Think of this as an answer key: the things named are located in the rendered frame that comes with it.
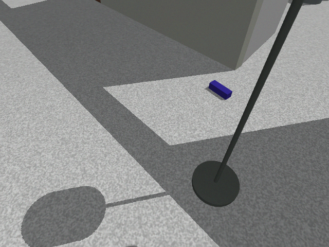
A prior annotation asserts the floor lamp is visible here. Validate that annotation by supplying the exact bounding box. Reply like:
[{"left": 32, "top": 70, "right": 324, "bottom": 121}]
[{"left": 192, "top": 0, "right": 304, "bottom": 207}]

